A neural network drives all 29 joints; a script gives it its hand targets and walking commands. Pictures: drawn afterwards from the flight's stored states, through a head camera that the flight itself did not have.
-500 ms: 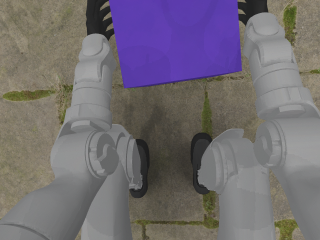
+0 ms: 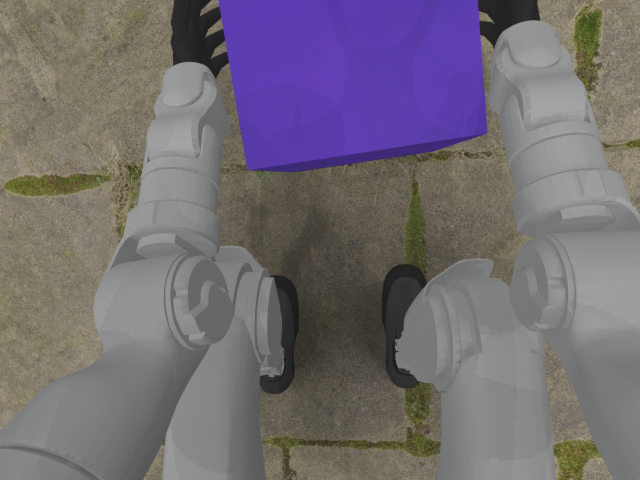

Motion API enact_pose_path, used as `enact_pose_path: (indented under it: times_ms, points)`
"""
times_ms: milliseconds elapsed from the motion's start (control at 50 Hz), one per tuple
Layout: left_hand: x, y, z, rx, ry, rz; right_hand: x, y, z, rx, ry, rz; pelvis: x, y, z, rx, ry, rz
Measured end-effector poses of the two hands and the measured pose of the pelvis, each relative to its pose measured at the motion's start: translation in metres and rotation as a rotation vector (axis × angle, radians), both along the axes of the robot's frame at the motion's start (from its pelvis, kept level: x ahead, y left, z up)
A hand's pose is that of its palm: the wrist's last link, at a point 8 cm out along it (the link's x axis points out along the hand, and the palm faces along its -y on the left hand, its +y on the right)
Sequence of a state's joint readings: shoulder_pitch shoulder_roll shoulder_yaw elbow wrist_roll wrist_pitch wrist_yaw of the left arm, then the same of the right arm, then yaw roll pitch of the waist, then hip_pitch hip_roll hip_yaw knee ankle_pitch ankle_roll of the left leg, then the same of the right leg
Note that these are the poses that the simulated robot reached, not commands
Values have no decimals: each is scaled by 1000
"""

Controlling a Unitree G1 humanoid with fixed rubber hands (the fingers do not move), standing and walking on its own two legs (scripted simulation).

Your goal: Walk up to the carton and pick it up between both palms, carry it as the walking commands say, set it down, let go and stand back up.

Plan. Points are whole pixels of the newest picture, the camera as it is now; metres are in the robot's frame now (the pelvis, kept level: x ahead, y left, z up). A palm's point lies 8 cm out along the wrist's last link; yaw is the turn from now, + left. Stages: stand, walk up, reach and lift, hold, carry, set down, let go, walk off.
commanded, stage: set down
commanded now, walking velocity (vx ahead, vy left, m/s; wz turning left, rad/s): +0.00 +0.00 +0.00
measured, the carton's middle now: (352, 78) +0.52 +0.01 -0.23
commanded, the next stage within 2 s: none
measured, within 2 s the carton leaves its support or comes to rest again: neither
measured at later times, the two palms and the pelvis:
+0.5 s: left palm (200, 80) +0.50 +0.17 -0.16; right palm (520, 38) +0.53 -0.16 -0.16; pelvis +0.00 +0.00 +0.00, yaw +0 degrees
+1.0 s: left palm (148, 83) +0.49 +0.20 -0.11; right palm (561, 17) +0.54 -0.18 -0.12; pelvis -0.02 +0.00 +0.02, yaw +0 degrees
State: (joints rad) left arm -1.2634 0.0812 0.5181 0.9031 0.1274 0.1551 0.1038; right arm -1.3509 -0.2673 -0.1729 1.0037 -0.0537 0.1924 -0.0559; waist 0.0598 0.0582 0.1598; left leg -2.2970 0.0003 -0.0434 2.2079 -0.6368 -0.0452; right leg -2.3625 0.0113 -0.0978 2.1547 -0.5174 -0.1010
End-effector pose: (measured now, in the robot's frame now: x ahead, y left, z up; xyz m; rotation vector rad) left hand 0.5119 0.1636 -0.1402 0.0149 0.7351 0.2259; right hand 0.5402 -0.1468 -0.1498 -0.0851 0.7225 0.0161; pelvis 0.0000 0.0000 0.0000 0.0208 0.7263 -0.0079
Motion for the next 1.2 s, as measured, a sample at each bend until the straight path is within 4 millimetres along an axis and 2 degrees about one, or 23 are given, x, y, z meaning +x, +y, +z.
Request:
enact_pose_path:
  times_ms: [360, 480, 600, 780, 860, 920, 1000, 1100, 1200]
  points:
    - [0, 2, -3, 40, -39, -38, 0, -1, -4, -3, -49, 15, -2, -1, 1, 3, -27, 0]
    - [-10, 3, -15, 46, 6, -45, -6, -11, -11, -18, -28, -24, -4, -1, 3, 2, -51, 0]
    - [-11, 11, -16, 48, -2, -15, -6, -23, -14, -17, -29, -57, -4, -1, 2, 2, -53, 1]
    - [-14, 27, -16, 49, -11, 6, -4, -29, -13, -38, -32, -61, -5, 0, 2, 0, -60, 5]
    - [-10, 35, 4, 50, -94, 14, -3, -30, 0, -29, -75, -66, -12, 0, 7, -1, -136, 4]
    - [-16, 37, 10, 41, -88, 25, -7, -31, 8, -41, -67, -62, -16, 0, 9, -2, -184, 4]
    - [-23, 39, 26, 37, -114, 39, -4, -31, 30, -51, -112, -50, -25, 0, 18, -3, -274, 4]
    - [-28, 40, 45, 40, -78, 48, -5, -31, 51, -60, -72, -46, -28, -1, 31, -2, -290, 7]
    - [-22, 38, 82, 41, -115, 49, 5, -27, 90, -45, -103, -34, -28, -3, 50, 0, -301, 9]
